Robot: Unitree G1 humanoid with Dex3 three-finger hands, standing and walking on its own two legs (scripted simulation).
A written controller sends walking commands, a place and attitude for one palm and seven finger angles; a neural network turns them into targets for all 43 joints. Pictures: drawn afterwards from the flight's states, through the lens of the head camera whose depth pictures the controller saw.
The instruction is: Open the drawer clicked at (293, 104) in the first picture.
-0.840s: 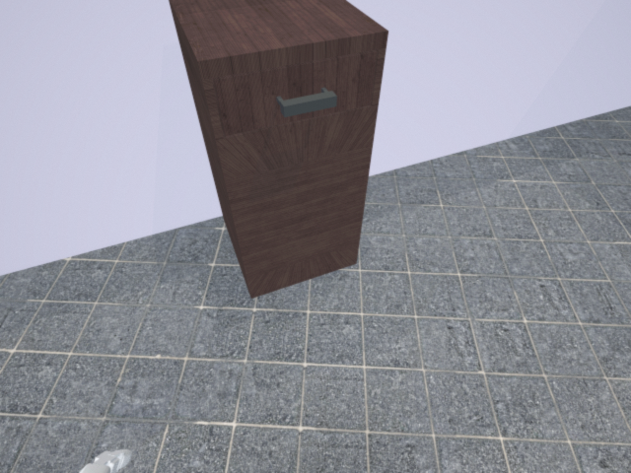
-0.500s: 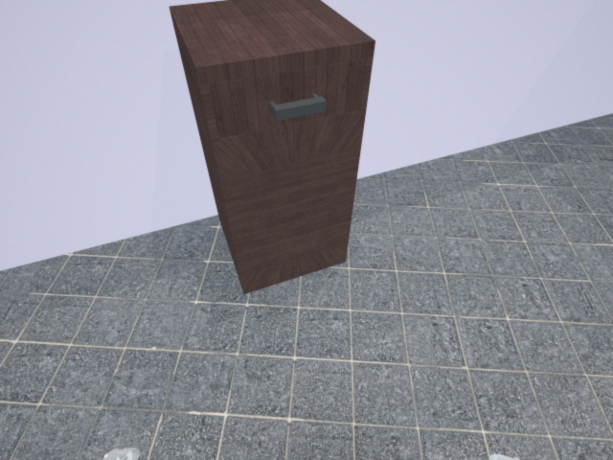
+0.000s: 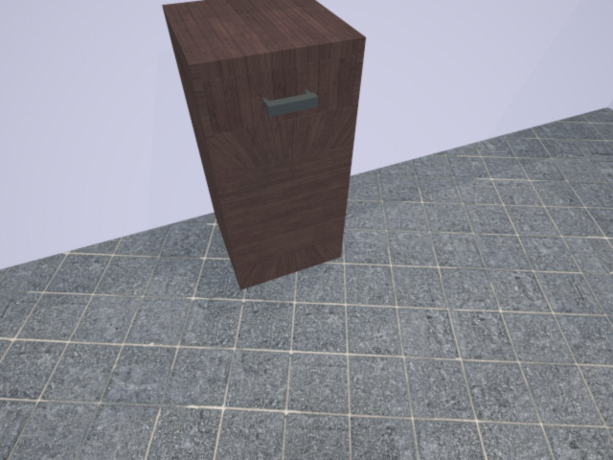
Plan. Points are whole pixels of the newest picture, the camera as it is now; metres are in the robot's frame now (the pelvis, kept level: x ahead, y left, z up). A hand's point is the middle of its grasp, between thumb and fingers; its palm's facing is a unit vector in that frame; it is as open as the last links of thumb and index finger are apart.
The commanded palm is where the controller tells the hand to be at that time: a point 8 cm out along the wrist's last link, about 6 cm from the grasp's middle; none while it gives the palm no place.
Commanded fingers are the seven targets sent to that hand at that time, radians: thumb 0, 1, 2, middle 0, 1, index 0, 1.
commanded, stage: look at it before walking up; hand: left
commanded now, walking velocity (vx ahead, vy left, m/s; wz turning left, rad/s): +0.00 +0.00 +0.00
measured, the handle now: (289, 100) +0.93 +0.09 +0.01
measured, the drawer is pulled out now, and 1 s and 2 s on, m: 0.00 0.00 0.00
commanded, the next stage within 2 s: walk to a spot facing it in 0.60 s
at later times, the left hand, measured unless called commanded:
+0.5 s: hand out of the picture +0.07 +0.25 -0.15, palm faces -0.03 -0.94 -0.33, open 7.4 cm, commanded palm none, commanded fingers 0.00 0.90 0.90 -0.20 -0.30 -0.20 -0.30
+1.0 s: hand out of the picture +0.06 +0.22 -0.17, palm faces -0.11 -0.96 -0.27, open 7.4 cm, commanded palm none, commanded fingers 0.00 0.90 0.90 -0.20 -0.30 -0.20 -0.30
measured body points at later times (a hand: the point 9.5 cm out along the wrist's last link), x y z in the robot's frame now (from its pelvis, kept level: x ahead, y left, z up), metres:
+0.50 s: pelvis +0.00 +0.00 +0.00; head +0.00 +0.00 +0.45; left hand +0.07 +0.30 -0.13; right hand +0.07 -0.29 -0.14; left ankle +0.01 +0.14 -0.74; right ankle +0.01 -0.10 -0.74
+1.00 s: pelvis -0.01 +0.01 -0.01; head +0.00 +0.00 +0.44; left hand +0.06 +0.27 -0.15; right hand +0.04 -0.27 -0.15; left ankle +0.01 +0.14 -0.74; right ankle +0.01 -0.10 -0.74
